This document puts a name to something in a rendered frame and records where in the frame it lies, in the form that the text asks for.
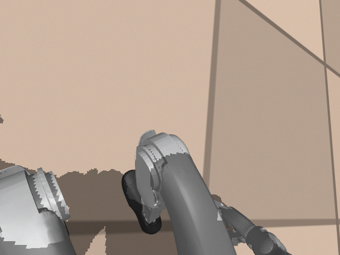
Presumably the right robot hand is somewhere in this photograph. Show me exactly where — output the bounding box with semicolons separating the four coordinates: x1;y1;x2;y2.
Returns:
214;200;256;246

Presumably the right robot arm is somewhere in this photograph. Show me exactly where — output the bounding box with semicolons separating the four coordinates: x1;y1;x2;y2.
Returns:
245;226;292;255

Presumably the right robot foot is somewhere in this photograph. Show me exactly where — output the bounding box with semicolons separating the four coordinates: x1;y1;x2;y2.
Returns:
122;170;162;234

